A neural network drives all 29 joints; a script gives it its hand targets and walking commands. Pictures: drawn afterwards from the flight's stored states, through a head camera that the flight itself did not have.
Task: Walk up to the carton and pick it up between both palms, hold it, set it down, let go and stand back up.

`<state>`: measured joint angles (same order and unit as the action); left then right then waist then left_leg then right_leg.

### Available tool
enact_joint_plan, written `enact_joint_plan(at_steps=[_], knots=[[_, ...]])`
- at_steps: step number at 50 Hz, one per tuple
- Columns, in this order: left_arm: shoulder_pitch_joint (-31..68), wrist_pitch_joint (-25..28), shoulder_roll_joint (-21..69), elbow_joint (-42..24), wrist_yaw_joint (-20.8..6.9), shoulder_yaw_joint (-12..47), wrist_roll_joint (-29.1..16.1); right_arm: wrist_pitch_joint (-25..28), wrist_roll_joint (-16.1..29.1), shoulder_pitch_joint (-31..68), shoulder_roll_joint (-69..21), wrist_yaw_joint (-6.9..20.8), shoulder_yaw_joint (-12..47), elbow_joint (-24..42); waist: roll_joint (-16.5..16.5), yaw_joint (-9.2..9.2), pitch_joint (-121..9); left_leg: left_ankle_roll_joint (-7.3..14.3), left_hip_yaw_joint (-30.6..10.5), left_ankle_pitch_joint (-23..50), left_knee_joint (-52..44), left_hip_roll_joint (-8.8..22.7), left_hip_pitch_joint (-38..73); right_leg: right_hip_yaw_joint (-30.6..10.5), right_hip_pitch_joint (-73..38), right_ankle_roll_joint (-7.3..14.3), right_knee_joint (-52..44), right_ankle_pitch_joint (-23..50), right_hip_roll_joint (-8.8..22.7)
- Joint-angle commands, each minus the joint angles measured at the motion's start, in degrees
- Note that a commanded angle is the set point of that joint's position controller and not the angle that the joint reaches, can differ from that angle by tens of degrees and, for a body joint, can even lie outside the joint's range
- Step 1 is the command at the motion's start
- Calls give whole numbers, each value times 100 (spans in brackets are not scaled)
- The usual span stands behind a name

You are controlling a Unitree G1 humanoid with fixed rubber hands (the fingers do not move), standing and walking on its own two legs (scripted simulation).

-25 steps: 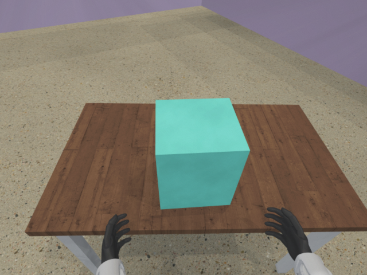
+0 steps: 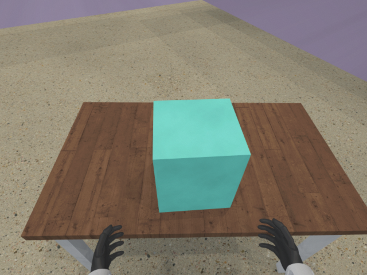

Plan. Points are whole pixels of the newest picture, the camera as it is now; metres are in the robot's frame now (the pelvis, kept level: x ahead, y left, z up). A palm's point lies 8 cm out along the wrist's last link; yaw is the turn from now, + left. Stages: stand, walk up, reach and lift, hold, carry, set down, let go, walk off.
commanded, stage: set down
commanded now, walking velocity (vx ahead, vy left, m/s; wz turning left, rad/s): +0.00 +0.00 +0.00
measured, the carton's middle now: (193, 156) +0.43 +0.02 -0.02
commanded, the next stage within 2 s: let go in 0.96 s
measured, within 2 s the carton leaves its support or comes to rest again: neither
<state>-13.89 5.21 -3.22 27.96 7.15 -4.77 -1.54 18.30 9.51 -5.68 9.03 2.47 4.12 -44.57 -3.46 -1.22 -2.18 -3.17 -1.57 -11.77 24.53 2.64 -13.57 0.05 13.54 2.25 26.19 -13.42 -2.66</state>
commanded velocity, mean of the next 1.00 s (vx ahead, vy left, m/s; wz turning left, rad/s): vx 0.00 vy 0.00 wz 0.00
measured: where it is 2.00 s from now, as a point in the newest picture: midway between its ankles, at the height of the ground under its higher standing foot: outside the picture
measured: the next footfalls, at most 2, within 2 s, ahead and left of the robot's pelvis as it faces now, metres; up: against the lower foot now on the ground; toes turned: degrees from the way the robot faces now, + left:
none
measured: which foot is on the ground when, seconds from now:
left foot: down 0.00-1.00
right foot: down 0.00-1.00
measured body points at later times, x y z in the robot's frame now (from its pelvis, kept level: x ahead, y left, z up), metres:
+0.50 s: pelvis +0.00 +0.00 +0.00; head +0.00 +0.02 +0.45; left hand +0.18 +0.21 -0.08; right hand +0.20 -0.19 -0.08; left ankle +0.01 +0.16 -0.74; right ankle +0.00 -0.09 -0.74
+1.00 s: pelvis +0.00 +0.00 +0.00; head +0.00 +0.01 +0.45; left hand +0.19 +0.22 -0.08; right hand +0.19 -0.20 -0.09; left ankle +0.01 +0.16 -0.74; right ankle +0.00 -0.09 -0.74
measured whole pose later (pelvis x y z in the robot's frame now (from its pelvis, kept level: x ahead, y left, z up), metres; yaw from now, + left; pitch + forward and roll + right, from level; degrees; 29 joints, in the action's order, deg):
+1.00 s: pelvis +0.00 +0.00 +0.00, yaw +0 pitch -1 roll +0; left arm -8.4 -7.0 -6.9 27.9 0.0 -4.8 -1.1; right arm 9.0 -0.1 -5.7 6.7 -2.0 0.6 -44.6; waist -1.7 -1.2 0.3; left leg -3.2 -1.6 -11.8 24.4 2.6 -12.1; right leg 0.0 12.1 2.3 26.2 -13.5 -2.6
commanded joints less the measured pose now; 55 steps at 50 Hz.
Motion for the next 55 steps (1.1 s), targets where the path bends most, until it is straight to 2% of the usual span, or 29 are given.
enact_joint_plan(at_steps=[1, 2, 3, 9, 10, 12, 13, 15, 19, 20, 21, 23, 24, 27, 28, 30, 31, 32, 34, 35, 37, 38, 46, 47, 48, 50, 51, 52, 55], knots=[[788, 10, -1243, -1626, -152, 423, 9, 175, -195, 15, 617, -135, -629, 1092, 334, 246, 34, 124, 513, 455, -586, -409, 757, -181, -656, -196, -912, 348, 306], [834, -46, -1244, -1438, -200, 509, -24, 91, -289, 59, 581, -151, -637, 921, 231, 362, 55, 149, 502, 260, -569, -419, 724, -181, -573, -181, -960, 162, 312], [818, -14, -1231, -1701, -116, 486, -27, 140, -264, 56, 643, -116, -690, 1153, 201, 236, 1, 152, 491, 436, -579, -391, 754, -166, -557, -181, -928, 208, 289], [902, -407, -1350, -1286, -255, 431, 10, -221, -480, 161, 518, -214, -636, 923, 201, 236, 232, 204, 547, 125, -616, -426, 675, -187, -473, -192, -1059, -250, 366], [825, -474, -1244, -959, -349, 526, -39, -273, -539, 117, 496, -253, -572, 864, 149, 281, 373, 175, 569, 198, -606, -458, 717, -154, -523, -231, -1029, 29, 393], [862, -528, -1415, -1069, -387, 405, -26, -246, -526, 104, 360, -267, -557, 986, 60, 280, 146, 215, 560, 194, -545, -499, 624, -238, -665, -274, -1038, 322, 453], [807, -489, -1347, -1280, -351, 430, -15, -202, -535, 10, 433, -293, -702, 1004, 219, 219, -56, 164, 552, 366, -552, -462, 745, -142, -696, -266, -940, 429, 411], [748, -559, -1398, -1023, -451, 399, -14, -222, -592, 107, 437, -331, -619, 1011, 66, 282, 33, 174, 587, 356, -535, -484, 736, -88, -733, -306, -927, 670, 391], [855, -500, -1369, -1255, -391, 391, 21, -155, -560, 193, 514, -289, -622, 1024, 231, 136, -68, 165, 524, 437, -515, -433, 735, -97, -671, -230, -899, 525, 344], [811, -463, -1364, -1380, -360, 345, 55, -103, -537, 45, 499, -281, -583, 996, 337, 193, -179, 147, 538, 574, -460, -443, 734, -119, -792, -218, -814, 815, 371], [635, -527, -1293, -1096, -403, 343, 127, -124, -574, -15, 496, -278, -621, 772, 333, 142, 35, 127, 554, 620, -535, -427, 789, -75, -708, -253, -857, 810, 343], [567, -646, -1364, -731, -508, 385, 75, -212, -614, -65, 433, -344, -604, 699, 166, 274, 185, 154, 545, 467, -526, -450, 825, -119, -684, -263, -995, 790, 376], [717, -685, -1462, -779, -564, 284, 71, -242, -678, -16, 387, -395, -513, 727, 34, 296, 188, 181, 581, 335, -497, -476, 755, -136, -721, -315, -972, 714, 394], [803, -803, -1429, -985, -566, 260, 163, -337, -672, 19, 376, -401, -565, 720, 401, 334, 307, 129, 554, 248, -526, -460, 824, -139, -628, -240, -997, 474, 394], [767, -896, -1519, -801, -641, 246, 101, -376, -759, 31, 320, -464, -591, 661, 146, 338, 286, 187, 560, 153, -533, -479, 760, -177, -688, -283, -1041, 395, 419], [910, -900, -1433, -783, -644, 318, 73, -374, -833, 119, 349, -444, -644, 830, 158, 262, 245, 200, 591, 118, -543, -456, 758, -122, -605, -276, -1012, 195, 385], [913, -1015, -1466, -545, -709, 323, 78, -455, -898, 172, 326, -521, -641, 743, 108, 371, 406, 219, 623, -5, -511, -482, 819, -117, -485, -319, -1055, 139, 413], [980, -1050, -1516, -870, -664, 274, 70, -480, -848, 152, 284, -501, -658, 729, 351, 312, 421, 193, 609, 36, -518, -467, 781, -100, -497, -312, -1020, 116, 411], [934, -1112, -1501, -626, -717, 306, 89, -511, -925, 100, 346, -514, -693, 628, 153, 334, 413, 216, 637, 88, -489, -446, 823, -107, -501, -313, -1024, 256, 408], [825, -1102, -1523, -888, -713, 214, 133, -490, -904, 19, 321, -520, -667, 936, 182, 266, 204, 228, 631, 241, -488, -462, 880, -89, -642, -315, -949, 520, 414], [1048, -1310, -1602, -508, -818, 283, 85, -630, -999, 254, 292, -595, -669, 649, 120, 371, 501, 255, 657, -186, -491, -452, 759, -128, -475, -363, -1067, -125, 439], [1083, -1286, -1527, -682, -769, 279, 46, -631, -1073, 233, 304, -559, -742, 768, 158, 280, 383, 234, 697, -131, -536, -430, 783, -65, -458, -332, -1026, -257, 397], [853, -1452, -1512, -712, -803, 268, 114, -715, -1041, 91, 426, -514, -840, 886, 192, 305, 405, 208, 667, -31, -528, -427, 880, 26, -419, -288, -1010, -22, 300], [811, -1453, -1502, -589, -801, 312, 66, -698, -1026, 173, 451, -507, -792, 803, 0, 302, 377, 242, 652, -3, -512, -404, 850, 45, -456, -319, -988, 10, 306], [879, -1456, -1445, -575, -792, 279, 183, -720, -1051, 163, 446, -485, -798, 829, 239, 290, 443, 220, 683, -48, -527, -410, 872, 3, -415, -272, -962, -50, 305], [884, -1461, -1448, -597, -807, 355, 109, -736, -1056, 193, 421, -504, -826, 732, 115, 403, 509, 218, 653, -119, -560, -385, 827, 21, -401, -316, -998, -122, 321], [930, -1430, -1516, -682, -788, 261, 86, -704, -1034, 177, 409, -506, -822, 976, 145, 295, 421, 265, 675, -14, -535, -394, 780, -19, -415, -306, -954, -17, 348], [902, -1469, -1437, -613, -791, 331, 158, -737, -1039, 152, 498, -476, -836, 678, 138, 315, 480, 249, 654, -9, -552, -398, 777, 37, -440, -303, -973, 31, 307], [890, -1470, -1377, -627, -803, 288, 130, -713, -1015, 253, 504, -454, -792, 863, -45, 290, 321, 259, 656, 71, -547, -374, 895, 103, -501, -332, -968, 143, 283]])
